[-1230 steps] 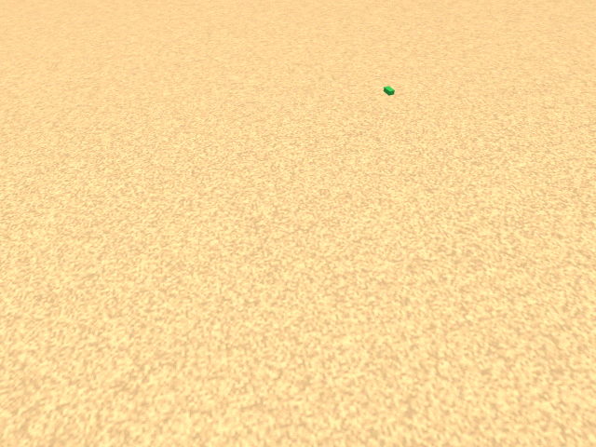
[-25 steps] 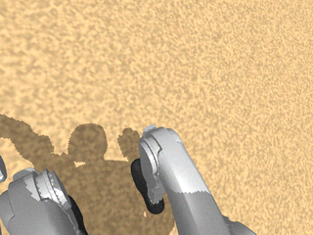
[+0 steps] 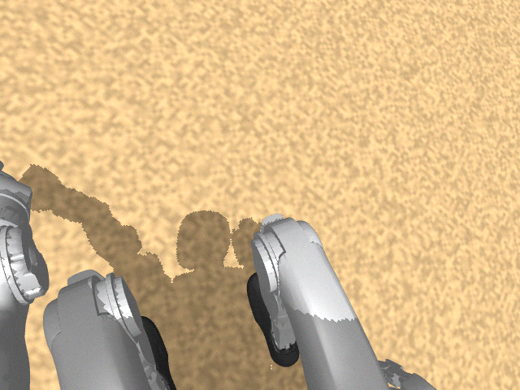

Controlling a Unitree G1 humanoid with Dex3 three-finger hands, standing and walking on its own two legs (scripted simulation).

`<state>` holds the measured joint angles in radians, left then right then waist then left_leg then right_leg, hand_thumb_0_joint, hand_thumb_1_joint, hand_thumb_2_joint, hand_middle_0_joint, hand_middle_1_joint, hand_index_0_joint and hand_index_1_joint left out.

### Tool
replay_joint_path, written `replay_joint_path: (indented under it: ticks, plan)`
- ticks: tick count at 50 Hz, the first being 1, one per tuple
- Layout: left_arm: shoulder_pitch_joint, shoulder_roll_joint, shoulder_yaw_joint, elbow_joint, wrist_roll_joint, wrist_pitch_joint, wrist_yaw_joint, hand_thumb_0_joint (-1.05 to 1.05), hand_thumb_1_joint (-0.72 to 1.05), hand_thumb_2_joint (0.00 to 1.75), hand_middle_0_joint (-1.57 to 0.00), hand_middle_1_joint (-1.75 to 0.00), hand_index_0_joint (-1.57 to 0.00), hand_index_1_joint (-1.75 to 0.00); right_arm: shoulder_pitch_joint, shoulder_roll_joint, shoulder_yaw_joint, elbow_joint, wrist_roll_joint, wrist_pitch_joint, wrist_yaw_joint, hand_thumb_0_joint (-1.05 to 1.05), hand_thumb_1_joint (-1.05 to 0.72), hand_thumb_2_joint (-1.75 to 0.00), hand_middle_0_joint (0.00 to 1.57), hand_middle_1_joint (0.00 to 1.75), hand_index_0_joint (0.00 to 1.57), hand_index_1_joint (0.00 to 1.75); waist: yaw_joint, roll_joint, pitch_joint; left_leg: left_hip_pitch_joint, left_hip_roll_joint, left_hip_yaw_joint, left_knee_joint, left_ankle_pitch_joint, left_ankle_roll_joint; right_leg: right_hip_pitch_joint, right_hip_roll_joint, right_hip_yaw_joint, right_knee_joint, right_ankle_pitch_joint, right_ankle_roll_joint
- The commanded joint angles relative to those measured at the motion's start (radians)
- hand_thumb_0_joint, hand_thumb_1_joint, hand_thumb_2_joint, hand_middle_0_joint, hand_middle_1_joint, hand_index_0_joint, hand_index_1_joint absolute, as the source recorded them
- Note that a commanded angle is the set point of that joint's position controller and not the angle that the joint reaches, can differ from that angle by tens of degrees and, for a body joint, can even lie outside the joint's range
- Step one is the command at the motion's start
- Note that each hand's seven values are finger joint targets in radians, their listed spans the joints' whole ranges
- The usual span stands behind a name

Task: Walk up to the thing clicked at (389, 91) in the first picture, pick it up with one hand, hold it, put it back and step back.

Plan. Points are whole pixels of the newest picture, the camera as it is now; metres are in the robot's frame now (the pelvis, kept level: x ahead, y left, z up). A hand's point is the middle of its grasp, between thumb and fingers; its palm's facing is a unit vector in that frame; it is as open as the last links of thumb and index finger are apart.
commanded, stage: lift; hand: left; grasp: from above
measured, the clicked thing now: out of the picture +0.48 +0.34 -0.21
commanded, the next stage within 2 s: hold in 1.50 s
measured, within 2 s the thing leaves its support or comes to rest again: neither
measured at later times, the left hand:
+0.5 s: hand out of the picture +0.40 +0.31 -0.01, palm faces -0.23 -0.33 -0.91, open 6.5 cm
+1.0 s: hand out of the picture +0.35 +0.29 +0.20, palm faces -0.28 -0.35 -0.90, open 7.0 cm
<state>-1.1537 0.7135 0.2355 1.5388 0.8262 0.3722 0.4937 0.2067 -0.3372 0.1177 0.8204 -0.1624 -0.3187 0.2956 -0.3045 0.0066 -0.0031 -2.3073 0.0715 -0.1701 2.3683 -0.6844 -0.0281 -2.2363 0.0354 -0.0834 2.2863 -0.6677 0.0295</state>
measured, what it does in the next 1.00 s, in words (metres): rises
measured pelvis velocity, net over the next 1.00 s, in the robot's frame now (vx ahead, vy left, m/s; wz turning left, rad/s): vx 0.04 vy -0.01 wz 0.14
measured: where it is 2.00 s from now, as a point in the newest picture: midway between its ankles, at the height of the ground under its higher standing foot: (221, 359)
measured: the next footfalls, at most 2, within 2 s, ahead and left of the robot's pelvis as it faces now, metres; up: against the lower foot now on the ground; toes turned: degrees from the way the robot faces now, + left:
none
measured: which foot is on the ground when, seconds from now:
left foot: down 0.00-1.00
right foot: down 0.00-1.00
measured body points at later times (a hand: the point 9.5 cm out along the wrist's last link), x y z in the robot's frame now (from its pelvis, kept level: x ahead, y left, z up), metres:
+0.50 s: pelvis -0.01 -0.01 +0.09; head +0.17 +0.02 +0.50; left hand +0.41 +0.32 +0.04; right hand +0.09 -0.27 -0.05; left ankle +0.07 +0.14 -0.31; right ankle +0.10 -0.12 -0.31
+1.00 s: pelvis +0.04 -0.01 +0.29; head +0.13 +0.01 +0.73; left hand +0.37 +0.30 +0.25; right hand +0.17 -0.26 +0.16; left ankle +0.07 +0.14 -0.31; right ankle +0.10 -0.12 -0.31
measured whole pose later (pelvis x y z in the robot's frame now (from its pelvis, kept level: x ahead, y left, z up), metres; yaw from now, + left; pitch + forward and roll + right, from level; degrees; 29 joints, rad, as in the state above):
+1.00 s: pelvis +0.04 -0.01 +0.29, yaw +8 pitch +23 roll -2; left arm -0.58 0.29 -0.11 1.01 0.69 0.60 0.31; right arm 0.17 -0.24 0.01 0.86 0.04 -0.16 -0.05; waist -0.09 0.04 -0.22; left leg -1.25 0.07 -0.05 1.38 -0.53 -0.04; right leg -1.21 0.00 -0.04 1.36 -0.55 -0.01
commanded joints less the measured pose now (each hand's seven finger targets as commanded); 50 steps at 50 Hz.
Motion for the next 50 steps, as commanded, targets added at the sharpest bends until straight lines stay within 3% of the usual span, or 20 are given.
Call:
replay_joint_path:
  ticks: [1,4,6,7,10,12,15,17,18,19,20,21,22,26,30,31,36,41,46,50]
  plan:
    - [-0.281,0.209,-0.056,-0.205,0.029,0.012,-0.004,0.0,0.71,0.23,-1.1,-0.34,-1.14,-0.3,0.236,-0.232,-0.1,0.02,0.038,0.026,-0.013,0.0,-0.92,-0.9,0.2,0.3,0.2,0.3,0.036,0.349,-0.83,0.519,-0.026,0.132,-0.234,0.26,0.047,0.474,0.039,-0.054,-0.255,0.305,-0.051]
    - [-0.264,0.212,-0.053,-0.254,0.038,0.007,-0.019,0.0,0.71,0.24,-1.1,-0.35,-1.14,-0.31,0.239,-0.226,-0.121,0.016,0.053,0.048,-0.028,0.0,-0.92,-0.9,0.2,0.3,0.2,0.3,0.067,0.337,-0.862,0.556,-0.03,0.133,-0.273,0.237,0.044,0.476,0.037,-0.051,-0.278,0.267,-0.058]
    - [-0.229,0.13,-0.084,-0.256,0.033,0.016,-0.032,0.0,0.7,0.25,-1.09,-0.38,-1.13,-0.33,0.227,-0.211,-0.139,0.015,0.063,0.059,-0.037,0.0,-0.92,-0.9,0.2,0.3,0.2,0.3,0.066,0.323,-0.854,0.573,-0.031,0.139,-0.298,0.224,0.043,0.46,0.036,-0.05,-0.296,0.251,-0.061]
    - [-0.23,0.158,-0.068,-0.281,0.038,0.02,-0.032,0.0,0.71,0.24,-1.1,-0.36,-1.14,-0.32,0.229,-0.216,-0.146,0.022,0.07,0.063,-0.045,0.0,-0.92,-0.9,0.2,0.3,0.2,0.3,0.076,0.3,-0.856,0.583,-0.034,0.134,-0.305,0.214,0.047,0.445,0.032,-0.047,-0.309,0.238,-0.06]
    - [-0.223,0.061,-0.1,-0.302,0.018,0.03,-0.037,0.0,0.73,0.29,-1.12,-0.37,-1.15,-0.34,0.218,-0.199,-0.163,0.03,0.08,0.072,-0.063,0.0,-0.92,-0.9,0.2,0.3,0.2,0.3,0.074,0.295,-0.83,0.611,-0.037,0.129,-0.364,0.175,0.041,0.414,0.024,-0.045,-0.339,0.197,-0.063]
    - [-0.209,0.071,-0.099,-0.325,0.013,0.041,-0.044,0.0,0.7,0.3,-1.09,-0.39,-1.13,-0.35,0.212,-0.199,-0.171,0.034,0.084,0.075,-0.075,0.0,-0.92,-0.9,0.2,0.3,0.2,0.3,0.084,0.271,-0.827,0.639,-0.038,0.128,-0.388,0.167,0.042,0.425,0.02,-0.037,-0.369,0.185,-0.061]
    - [-0.205,0.024,-0.115,-0.369,-0.011,0.055,-0.048,0.0,0.7,0.35,-1.1,-0.4,-1.13,-0.37,0.196,-0.187,-0.177,0.027,0.09,0.079,-0.093,0.0,-0.92,-0.9,0.2,0.3,0.2,0.3,0.087,0.248,-0.842,0.675,-0.041,0.13,-0.428,0.169,0.043,0.464,0.014,-0.031,-0.408,0.186,-0.059]
    - [-0.176,0.04,-0.118,-0.382,-0.018,0.068,-0.055,0.0,0.71,0.32,-1.11,-0.39,-1.14,-0.36,0.172,-0.183,-0.177,0.023,0.097,0.084,-0.11,0.0,-0.92,-0.9,0.2,0.3,0.2,0.3,0.096,0.212,-0.821,0.672,-0.045,0.133,-0.456,0.125,0.046,0.479,0.015,-0.015,-0.461,0.126,-0.057]
    - [-0.164,0.014,-0.129,-0.395,-0.028,0.072,-0.06,0.0,0.71,0.34,-1.12,-0.38,-1.14,-0.36,0.16,-0.179,-0.179,0.015,0.1,0.087,-0.119,0.0,-0.92,-0.9,0.2,0.3,0.2,0.3,0.099,0.214,-0.804,0.677,-0.047,0.131,-0.482,0.101,0.044,0.48,0.013,-0.011,-0.479,0.097,-0.057]
    - [-0.15,-0.018,-0.148,-0.409,-0.037,0.076,-0.067,0.0,0.71,0.32,-1.11,-0.39,-1.14,-0.36,0.151,-0.164,-0.176,0.01,0.103,0.089,-0.126,0.0,-0.92,-0.9,0.2,0.3,0.2,0.3,0.104,0.213,-0.808,0.686,-0.048,0.144,-0.496,0.101,0.043,0.527,0.017,-0.003,-0.506,0.092,-0.057]
    - [-0.146,0.015,-0.141,-0.451,-0.042,0.079,-0.075,0.0,0.7,0.31,-1.1,-0.39,-1.13,-0.35,0.144,-0.166,-0.18,0.008,0.106,0.091,-0.135,0.0,-0.92,-0.9,0.2,0.3,0.2,0.3,0.112,0.175,-0.836,0.701,-0.048,0.144,-0.498,0.1,0.048,0.557,0.017,0.006,-0.533,0.08,-0.053]
    - [-0.125,-0.005,-0.151,-0.47,-0.047,0.088,-0.086,0.0,0.7,0.31,-1.11,-0.38,-1.13,-0.35,0.145,-0.162,-0.181,0.003,0.111,0.093,-0.142,0.0,-0.92,-0.9,0.2,0.3,0.2,0.3,0.117,0.174,-0.857,0.725,-0.048,0.151,-0.515,0.126,0.048,0.589,0.015,0.008,-0.547,0.11,-0.052]
    - [-0.098,-0.03,-0.168,-0.5,-0.053,0.092,-0.093,0.0,0.7,0.31,-1.1,-0.4,-1.13,-0.36,0.126,-0.154,-0.182,-0.012,0.117,0.097,-0.15,0.0,-0.92,-0.91,0.2,0.3,0.2,0.3,0.124,0.179,-0.85,0.723,-0.05,0.149,-0.543,0.118,0.046,0.613,0.014,0.012,-0.568,0.099,-0.054]
    - [-0.009,0.004,-0.179,-0.602,-0.042,0.122,-0.12,0.0,0.71,0.33,-1.12,-0.37,-1.14,-0.35,0.09,-0.135,-0.176,-0.044,0.141,0.119,-0.195,0.0,-0.92,-0.91,0.2,0.3,0.2,0.3,0.155,0.144,-0.831,0.769,-0.051,0.152,-0.628,0.097,0.048,0.706,0.02,0.035,-0.668,0.062,-0.052]
    - [0.056,-0.059,-0.222,-0.686,-0.066,0.158,-0.135,0.0,0.67,0.33,-1.1,-0.37,-1.12,-0.35,0.046,-0.113,-0.171,-0.065,0.16,0.132,-0.244,0.0,-0.92,-0.91,0.2,0.3,0.2,0.3,0.155,0.116,-0.787,0.836,-0.052,0.147,-0.731,0.06,0.044,0.792,0.02,0.062,-0.78,0.002,-0.047]
    - [0.074,-0.051,-0.22,-0.719,-0.065,0.165,-0.134,0.0,0.66,0.34,-1.1,-0.37,-1.11,-0.35,0.046,-0.109,-0.169,-0.066,0.165,0.133,-0.255,0.0,-0.92,-0.91,0.2,0.3,0.2,0.3,0.17,0.116,-0.796,0.865,-0.051,0.153,-0.758,0.066,0.042,0.839,0.021,0.071,-0.81,0.001,-0.045]
    - [0.152,-0.099,-0.247,-0.757,-0.081,0.213,-0.132,0.0,0.65,0.39,-1.09,-0.39,-1.1,-0.38,0.023,-0.105,-0.165,-0.057,0.192,0.142,-0.299,0.0,-0.91,-0.9,0.2,0.3,0.2,0.3,0.188,0.131,-0.76,1.087,-0.049,0.14,-0.91,0.111,0.033,0.939,0.014,0.041,-0.897,0.101,-0.05]
    - [0.196,-0.165,-0.299,-0.777,-0.093,0.228,-0.149,0.0,0.64,0.41,-1.08,-0.38,-1.09,-0.38,0.024,-0.08,-0.157,-0.038,0.209,0.14,-0.33,0.0,-0.91,-0.9,0.2,0.3,0.2,0.3,0.181,0.099,-0.684,1.229,-0.045,0.144,-1.039,0.174,0.037,1.086,0.017,0.039,-1.025,0.176,-0.048]
    - [0.222,-0.242,-0.338,-0.698,-0.095,0.224,-0.145,0.0,0.59,0.45,-1.04,-0.43,-1.04,-0.43,0.033,-0.06,-0.157,-0.02,0.213,0.136,-0.351,0.0,-0.9,-0.9,0.2,0.3,0.2,0.3,0.18,0.07,-0.577,1.332,-0.049,0.152,-1.164,0.222,0.037,1.205,0.015,0.042,-1.15,0.223,-0.047]
    - [0.222,-0.268,-0.346,-0.661,-0.102,0.221,-0.135,0.0,0.63,0.43,-1.03,-0.48,-1.05,-0.45,0.052,-0.052,-0.157,-0.016,0.211,0.138,-0.361,0.0,-0.9,-0.9,0.2,0.3,0.2,0.3,0.186,0.076,-0.548,1.423,-0.058,0.179,-1.235,0.328,0.038,1.322,0.011,0.052,-1.238,0.329,-0.041]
